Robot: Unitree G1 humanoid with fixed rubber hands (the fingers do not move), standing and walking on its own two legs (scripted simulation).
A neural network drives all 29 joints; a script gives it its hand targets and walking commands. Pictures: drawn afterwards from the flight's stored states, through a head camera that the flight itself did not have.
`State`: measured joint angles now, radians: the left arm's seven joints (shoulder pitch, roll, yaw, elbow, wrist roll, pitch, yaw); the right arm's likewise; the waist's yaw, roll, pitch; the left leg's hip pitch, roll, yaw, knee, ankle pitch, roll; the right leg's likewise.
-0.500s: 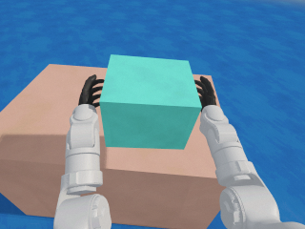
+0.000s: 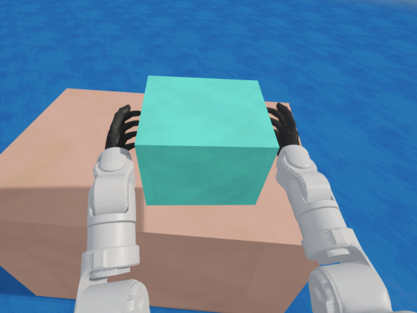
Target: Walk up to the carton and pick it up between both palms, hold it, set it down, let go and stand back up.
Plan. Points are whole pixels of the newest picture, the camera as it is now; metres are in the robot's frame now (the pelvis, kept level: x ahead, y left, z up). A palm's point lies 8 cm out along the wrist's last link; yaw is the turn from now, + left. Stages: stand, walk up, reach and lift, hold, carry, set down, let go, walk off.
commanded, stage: hold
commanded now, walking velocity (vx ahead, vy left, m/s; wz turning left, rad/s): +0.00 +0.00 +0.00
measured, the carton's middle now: (202, 141) +0.40 +0.00 +0.15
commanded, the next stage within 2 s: none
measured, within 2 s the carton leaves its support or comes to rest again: neither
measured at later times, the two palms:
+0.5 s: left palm (106, 150) +0.35 +0.17 +0.18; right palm (279, 140) +0.36 -0.14 +0.18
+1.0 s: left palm (109, 151) +0.35 +0.17 +0.18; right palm (282, 142) +0.35 -0.14 +0.18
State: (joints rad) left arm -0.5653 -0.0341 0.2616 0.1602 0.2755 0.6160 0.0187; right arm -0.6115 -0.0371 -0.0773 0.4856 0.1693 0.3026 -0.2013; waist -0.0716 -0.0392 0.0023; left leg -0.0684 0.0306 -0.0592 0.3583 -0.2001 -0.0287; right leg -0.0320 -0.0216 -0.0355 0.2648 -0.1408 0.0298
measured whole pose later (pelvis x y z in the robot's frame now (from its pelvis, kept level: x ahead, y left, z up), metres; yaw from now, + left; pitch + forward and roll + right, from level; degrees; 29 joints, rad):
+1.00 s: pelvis +0.00 +0.00 +0.00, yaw +1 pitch -8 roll -1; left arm -0.57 -0.02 0.31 0.15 0.31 0.68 -0.03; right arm -0.64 -0.02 -0.04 0.50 0.19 0.34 -0.24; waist -0.08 -0.05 0.02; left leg -0.02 0.03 -0.07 0.35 -0.20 -0.03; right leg 0.02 -0.02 -0.04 0.26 -0.14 0.03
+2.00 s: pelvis +0.00 +0.00 +0.00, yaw +1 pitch -9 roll -1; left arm -0.60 -0.02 0.33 0.17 0.33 0.68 -0.04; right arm -0.67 -0.01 -0.06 0.53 0.17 0.31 -0.24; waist -0.08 -0.05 0.02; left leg 0.00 0.03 -0.06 0.34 -0.19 -0.03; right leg 0.04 -0.02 -0.04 0.25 -0.14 0.03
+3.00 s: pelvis +0.00 +0.00 +0.00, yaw +1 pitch -10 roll -1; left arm -0.57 -0.04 0.33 0.12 0.35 0.70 -0.05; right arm -0.63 -0.01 -0.04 0.49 0.18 0.31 -0.25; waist -0.08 -0.05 0.06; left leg 0.02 0.03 -0.06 0.35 -0.20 -0.03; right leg 0.06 -0.02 -0.04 0.26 -0.15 0.03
